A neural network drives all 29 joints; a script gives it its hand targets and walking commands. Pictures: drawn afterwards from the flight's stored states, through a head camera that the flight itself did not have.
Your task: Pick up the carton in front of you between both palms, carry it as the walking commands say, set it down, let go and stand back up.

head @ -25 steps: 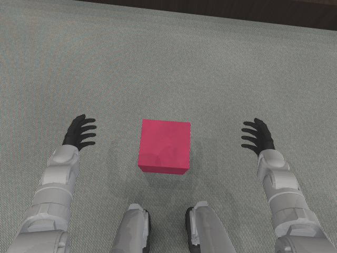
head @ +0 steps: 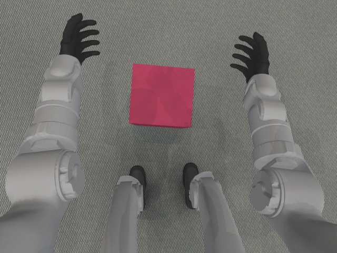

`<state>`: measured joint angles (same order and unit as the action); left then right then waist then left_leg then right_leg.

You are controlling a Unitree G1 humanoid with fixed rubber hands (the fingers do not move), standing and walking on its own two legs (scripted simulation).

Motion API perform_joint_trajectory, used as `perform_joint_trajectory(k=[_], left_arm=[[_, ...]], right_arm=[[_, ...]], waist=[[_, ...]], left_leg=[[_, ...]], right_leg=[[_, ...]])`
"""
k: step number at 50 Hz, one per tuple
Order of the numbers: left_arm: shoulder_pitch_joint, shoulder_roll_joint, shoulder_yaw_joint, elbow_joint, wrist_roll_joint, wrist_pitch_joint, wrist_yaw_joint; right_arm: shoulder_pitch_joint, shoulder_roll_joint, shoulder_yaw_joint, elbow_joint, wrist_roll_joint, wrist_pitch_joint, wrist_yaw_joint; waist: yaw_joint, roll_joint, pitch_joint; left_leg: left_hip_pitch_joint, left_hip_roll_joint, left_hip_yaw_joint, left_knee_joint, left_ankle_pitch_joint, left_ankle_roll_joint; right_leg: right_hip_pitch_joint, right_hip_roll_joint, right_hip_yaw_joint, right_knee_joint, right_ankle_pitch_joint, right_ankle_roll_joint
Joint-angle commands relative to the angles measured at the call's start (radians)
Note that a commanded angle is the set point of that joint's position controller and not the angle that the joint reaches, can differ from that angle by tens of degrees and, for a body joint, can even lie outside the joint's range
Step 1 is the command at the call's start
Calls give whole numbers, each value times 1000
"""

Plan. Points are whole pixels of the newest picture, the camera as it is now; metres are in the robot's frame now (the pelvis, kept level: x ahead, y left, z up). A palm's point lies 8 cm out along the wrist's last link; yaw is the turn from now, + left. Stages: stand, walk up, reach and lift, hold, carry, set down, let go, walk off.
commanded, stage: reach and lift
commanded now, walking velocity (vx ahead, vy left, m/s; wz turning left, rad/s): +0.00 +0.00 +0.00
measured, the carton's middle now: (161, 101) +0.49 +0.00 -0.51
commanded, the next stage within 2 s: none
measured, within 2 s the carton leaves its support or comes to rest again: leaves its support in 1.56 s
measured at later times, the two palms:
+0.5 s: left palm (103, 90) +0.50 +0.19 -0.36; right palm (221, 98) +0.47 -0.20 -0.36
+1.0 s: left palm (115, 95) +0.50 +0.17 -0.44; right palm (212, 98) +0.48 -0.19 -0.43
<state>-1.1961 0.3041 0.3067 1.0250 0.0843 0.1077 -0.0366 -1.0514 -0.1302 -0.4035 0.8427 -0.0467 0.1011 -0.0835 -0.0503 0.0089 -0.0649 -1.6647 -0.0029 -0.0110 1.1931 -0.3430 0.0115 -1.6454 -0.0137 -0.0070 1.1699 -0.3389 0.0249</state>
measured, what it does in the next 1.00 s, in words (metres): lowers itself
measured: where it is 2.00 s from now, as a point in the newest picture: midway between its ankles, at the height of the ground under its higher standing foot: (165, 195)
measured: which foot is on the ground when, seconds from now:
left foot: down 0.00-1.00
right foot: down 0.00-1.00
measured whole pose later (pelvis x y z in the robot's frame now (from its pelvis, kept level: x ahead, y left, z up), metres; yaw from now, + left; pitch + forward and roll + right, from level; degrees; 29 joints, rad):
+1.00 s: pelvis -0.04 -0.01 -0.26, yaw -1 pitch +38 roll -2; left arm -1.41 0.40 -0.03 1.14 -0.26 0.02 0.10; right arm -1.36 -0.31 -0.07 1.11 0.31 0.00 -0.16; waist -0.02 -0.03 0.32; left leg -2.30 0.01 -0.02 2.21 -0.57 0.00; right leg -2.29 0.02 0.01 2.18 -0.56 0.04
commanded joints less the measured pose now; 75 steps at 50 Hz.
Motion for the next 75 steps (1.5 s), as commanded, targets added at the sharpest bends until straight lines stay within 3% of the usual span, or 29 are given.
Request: perform_joint_trajectory(k=[1,6,11,17,23,28,34,38,45,51,56,62,64,66,69,72,75], left_arm=[[-143,54,15,-85,9,-44,13],[-94,55,-15,-95,-29,-71,39],[-134,131,-99,-165,-130,-90,73],[-254,205,-185,-218,-239,-72,96],[-397,237,-233,-81,-288,-40,107],[-473,251,-258,78,-299,-52,102],[-561,273,-287,130,-316,-89,102],[-600,281,-327,82,-351,-108,119],[-523,227,-341,-24,-366,-113,146],[-455,185,-301,69,-325,-106,133],[-480,159,-308,103,-323,-114,122],[-558,66,-351,110,-331,-126,127],[-571,20,-360,121,-322,-126,125],[-675,-222,-435,90,-334,-126,84],[-779,-605,-472,73,-296,-95,-10],[-785,-777,-444,38,-252,-55,-76],[-789,-890,-458,-31,-264,-32,-102]], right_arm=[[-116,-77,-14,-64,-13,-52,7],[-85,-89,17,-36,18,-83,-2],[-122,-151,106,-86,117,-96,-34],[-233,-206,202,-143,225,-69,-72],[-389,-233,222,-43,263,-31,-96],[-475,-242,226,109,263,-43,-87],[-572,-270,247,191,280,-83,-77],[-602,-299,282,174,322,-106,-86],[-512,-266,345,165,381,-120,-80],[-486,-249,300,207,320,-115,-75],[-523,-223,294,206,294,-120,-76],[-591,-101,349,219,315,-126,-79],[-592,-76,333,233,289,-129,-83],[-708,155,398,212,288,-132,-43],[-856,509,429,189,240,-98,62],[-899,672,409,150,191,-52,136],[-923,778,430,79,211,-26,171]], waist=[[-3,69,-905],[6,64,-924],[8,61,-1106],[14,73,-1191],[9,54,-1000],[12,39,-817],[17,39,-777],[11,56,-915],[33,79,-1006],[27,42,-756],[22,24,-714],[41,17,-731],[21,24,-733],[20,28,-733],[24,39,-687],[20,35,-665],[24,36,-767]], left_leg=[[523,-57,-23,49,425,-33],[353,-57,-28,222,445,-37],[315,-55,-15,400,465,-38],[267,-44,21,546,309,-39],[90,-21,22,620,21,-31],[-23,1,6,687,-79,-25],[-36,14,-11,771,-28,-25],[67,10,-7,825,71,-32],[171,-10,4,853,212,-39],[-20,-10,-4,829,91,-34],[-80,-14,-3,815,39,-32],[-67,-28,5,800,13,-25],[-59,-36,5,799,11,-29],[-46,-51,-1,800,33,-20],[-89,-79,8,819,18,-15],[-107,-96,27,829,-5,-9],[-55,-105,48,840,50,-12]], right_leg=[[242,86,-42,49,316,28],[97,86,-33,222,337,34],[102,84,-36,403,388,37],[99,76,-57,554,279,34],[31,56,-61,637,37,30],[-49,39,-45,702,-56,28],[-60,34,-33,794,-1,28],[-9,40,-42,847,90,25],[-46,57,-54,875,173,22],[-148,58,-41,846,76,28],[-125,58,-31,831,56,29],[-62,77,-23,823,45,25],[-52,86,-30,820,47,22],[-71,104,-37,826,57,15],[-116,131,-41,849,32,7],[-142,144,-59,862,6,3],[-105,154,-76,874,51,2]])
